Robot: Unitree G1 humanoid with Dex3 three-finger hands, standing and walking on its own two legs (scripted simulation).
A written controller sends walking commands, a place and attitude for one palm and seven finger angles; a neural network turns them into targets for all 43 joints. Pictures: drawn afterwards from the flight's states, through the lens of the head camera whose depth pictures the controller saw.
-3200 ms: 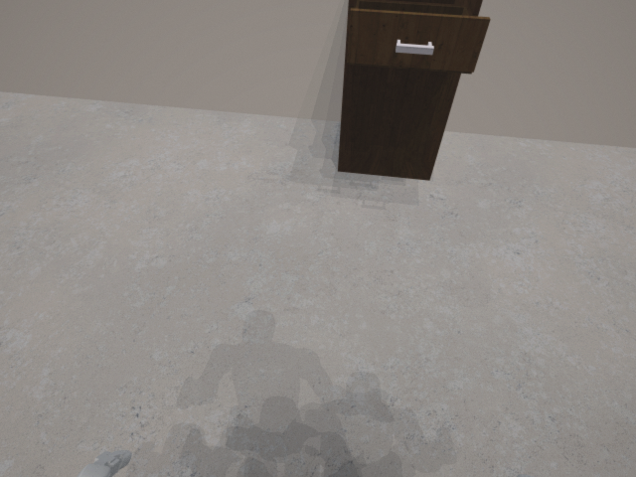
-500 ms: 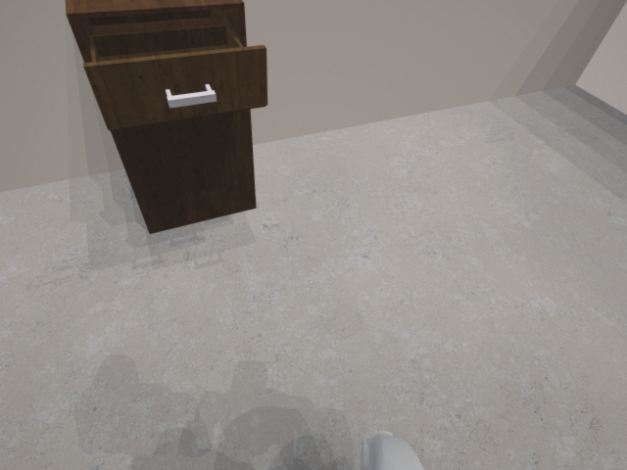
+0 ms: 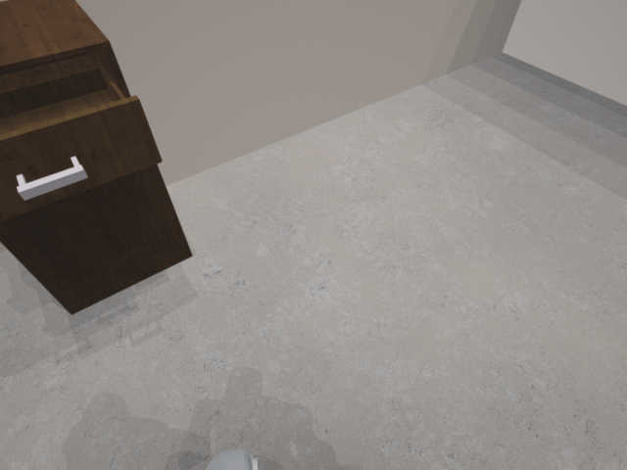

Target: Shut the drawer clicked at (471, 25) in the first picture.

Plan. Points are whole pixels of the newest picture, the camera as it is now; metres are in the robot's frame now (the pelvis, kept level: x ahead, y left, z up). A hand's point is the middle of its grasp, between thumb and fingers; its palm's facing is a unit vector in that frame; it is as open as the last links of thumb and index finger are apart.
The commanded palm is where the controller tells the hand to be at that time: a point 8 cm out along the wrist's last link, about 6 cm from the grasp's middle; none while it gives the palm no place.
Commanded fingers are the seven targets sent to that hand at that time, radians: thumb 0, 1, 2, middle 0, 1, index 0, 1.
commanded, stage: walk to a spot facing it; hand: left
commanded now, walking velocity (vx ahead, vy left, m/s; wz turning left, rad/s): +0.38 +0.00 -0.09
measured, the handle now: (51, 176) +0.62 +0.53 -0.01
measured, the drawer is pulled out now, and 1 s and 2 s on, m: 0.28 0.28 0.28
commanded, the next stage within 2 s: turn to face it in 0.38 s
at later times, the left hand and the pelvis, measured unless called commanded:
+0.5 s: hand (175, 417) +0.23 +0.23 -0.17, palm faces -0.06 -0.99 -0.16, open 7.4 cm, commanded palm none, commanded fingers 0.00 0.90 0.90 -0.20 -0.30 -0.20 -0.30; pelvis +0.19 +0.05 +0.00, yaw -9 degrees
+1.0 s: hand (214, 349) +0.35 +0.19 -0.17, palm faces +0.09 -0.98 -0.19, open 7.3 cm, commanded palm none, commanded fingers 0.00 0.90 0.90 -0.20 -0.30 -0.20 -0.30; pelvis +0.24 +0.01 -0.01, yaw +4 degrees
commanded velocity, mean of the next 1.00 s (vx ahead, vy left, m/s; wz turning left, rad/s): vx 0.10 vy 0.00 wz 0.15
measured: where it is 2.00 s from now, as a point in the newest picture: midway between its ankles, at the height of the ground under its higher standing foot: outside the picture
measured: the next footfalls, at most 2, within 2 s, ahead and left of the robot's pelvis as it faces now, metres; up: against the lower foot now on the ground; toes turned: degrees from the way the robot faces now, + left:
left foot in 0.24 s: +0.25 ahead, +0.16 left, +0.00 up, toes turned +8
right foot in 0.66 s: +0.34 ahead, -0.12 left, +0.00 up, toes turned -17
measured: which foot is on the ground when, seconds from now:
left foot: up 0.00-0.22, down 0.24-0.68, up 0.70-1.00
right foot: down 0.00-0.26, up 0.28-0.64, down 0.66-1.00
